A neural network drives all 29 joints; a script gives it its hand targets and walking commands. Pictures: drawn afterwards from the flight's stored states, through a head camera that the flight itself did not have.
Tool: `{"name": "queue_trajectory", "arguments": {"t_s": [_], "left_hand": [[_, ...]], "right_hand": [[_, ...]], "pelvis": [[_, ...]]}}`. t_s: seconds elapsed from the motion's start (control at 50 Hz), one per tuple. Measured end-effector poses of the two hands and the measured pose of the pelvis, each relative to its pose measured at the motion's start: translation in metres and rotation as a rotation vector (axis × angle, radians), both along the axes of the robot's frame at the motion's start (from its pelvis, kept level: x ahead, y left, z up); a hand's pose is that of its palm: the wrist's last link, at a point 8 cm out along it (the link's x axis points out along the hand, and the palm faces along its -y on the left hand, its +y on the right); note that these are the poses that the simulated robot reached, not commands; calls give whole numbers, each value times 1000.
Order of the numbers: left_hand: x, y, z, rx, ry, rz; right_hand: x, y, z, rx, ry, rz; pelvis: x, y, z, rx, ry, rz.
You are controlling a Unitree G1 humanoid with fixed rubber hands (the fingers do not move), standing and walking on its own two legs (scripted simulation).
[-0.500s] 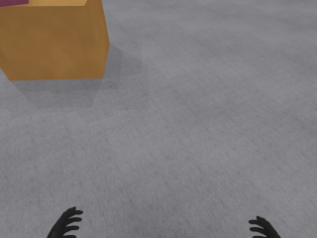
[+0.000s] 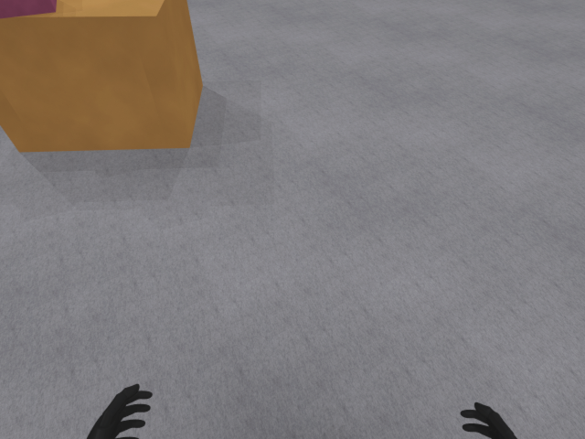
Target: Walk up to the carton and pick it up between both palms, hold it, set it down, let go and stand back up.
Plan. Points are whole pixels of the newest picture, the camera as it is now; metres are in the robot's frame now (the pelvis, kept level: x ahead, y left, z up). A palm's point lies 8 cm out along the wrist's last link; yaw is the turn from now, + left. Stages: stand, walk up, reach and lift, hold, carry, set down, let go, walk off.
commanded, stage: stand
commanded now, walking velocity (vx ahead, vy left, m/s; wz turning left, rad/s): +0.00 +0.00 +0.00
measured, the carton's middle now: out of the picture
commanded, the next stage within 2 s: walk up in 0.78 s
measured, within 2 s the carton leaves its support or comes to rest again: neither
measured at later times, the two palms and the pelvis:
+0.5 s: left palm out of the picture +0.12 +0.26 -0.08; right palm out of the picture +0.12 -0.28 -0.09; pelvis -0.01 +0.00 +0.00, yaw +0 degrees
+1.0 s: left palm out of the picture +0.11 +0.26 -0.09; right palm out of the picture +0.11 -0.29 -0.09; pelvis -0.01 -0.01 +0.00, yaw +0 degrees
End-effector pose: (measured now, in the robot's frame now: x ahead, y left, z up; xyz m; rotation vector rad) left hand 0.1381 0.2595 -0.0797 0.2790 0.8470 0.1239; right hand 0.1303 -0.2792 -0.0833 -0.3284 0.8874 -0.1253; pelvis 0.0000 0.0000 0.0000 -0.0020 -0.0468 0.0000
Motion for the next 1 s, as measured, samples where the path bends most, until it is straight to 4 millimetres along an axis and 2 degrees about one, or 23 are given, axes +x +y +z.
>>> {"name": "queue_trajectory", "arguments": {"t_s": [0.24, 1.0], "left_hand": [[-7, 0, -3, -6, 6, 3], [-25, -2, -8, 8, 60, 17]], "right_hand": [[-10, -3, -1, -6, 19, -7], [-18, -13, -6, 5, 54, -8]], "pelvis": [[-5, 0, 0, 0, -7, 0], [-10, -8, 1, 12, -14, 1]]}}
